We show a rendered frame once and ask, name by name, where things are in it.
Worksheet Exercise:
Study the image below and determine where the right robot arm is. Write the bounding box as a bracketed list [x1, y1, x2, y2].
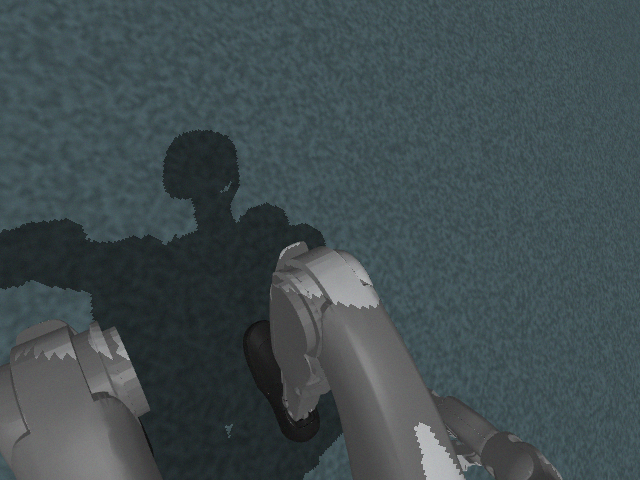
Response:
[480, 431, 563, 480]

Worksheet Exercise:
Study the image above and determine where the right robot foot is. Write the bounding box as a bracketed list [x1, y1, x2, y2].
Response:
[243, 320, 320, 442]

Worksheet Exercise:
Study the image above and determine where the left robot foot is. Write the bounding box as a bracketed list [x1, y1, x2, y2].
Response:
[138, 417, 154, 457]

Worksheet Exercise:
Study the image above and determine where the right robot hand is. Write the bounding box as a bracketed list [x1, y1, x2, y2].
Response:
[428, 388, 500, 471]

